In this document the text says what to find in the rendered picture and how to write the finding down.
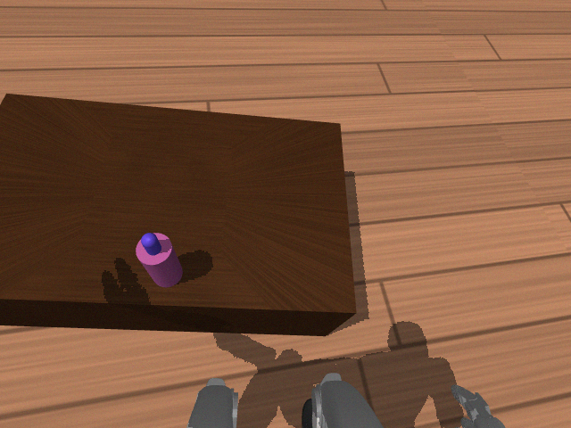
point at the right robot hand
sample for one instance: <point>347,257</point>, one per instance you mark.
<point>477,409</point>

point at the bottle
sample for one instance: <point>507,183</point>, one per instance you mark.
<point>157,255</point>

